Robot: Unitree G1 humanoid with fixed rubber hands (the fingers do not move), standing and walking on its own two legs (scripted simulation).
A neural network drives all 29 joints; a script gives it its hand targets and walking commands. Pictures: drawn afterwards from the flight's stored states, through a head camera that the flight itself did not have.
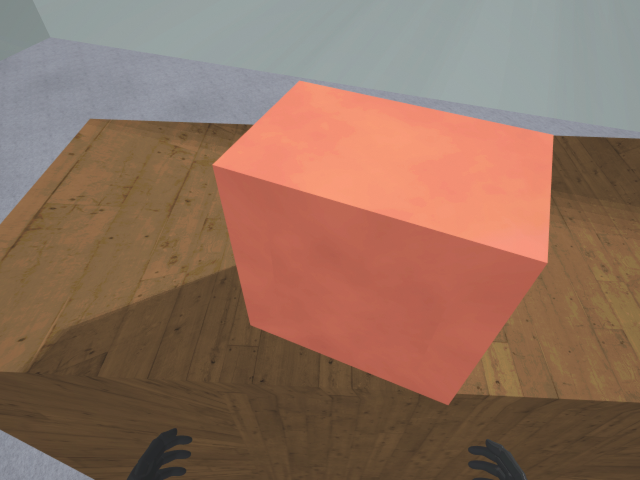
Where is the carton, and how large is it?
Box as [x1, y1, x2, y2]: [212, 81, 552, 404]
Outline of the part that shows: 299,81 212,165 250,324 448,404 547,262 552,135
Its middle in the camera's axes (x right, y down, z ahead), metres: +0.07 +0.00 +0.49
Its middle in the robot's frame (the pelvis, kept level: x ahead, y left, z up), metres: +0.39 -0.05 +0.11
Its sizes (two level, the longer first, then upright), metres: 0.293 0.189 0.289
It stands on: a pedestal, 0.71 m high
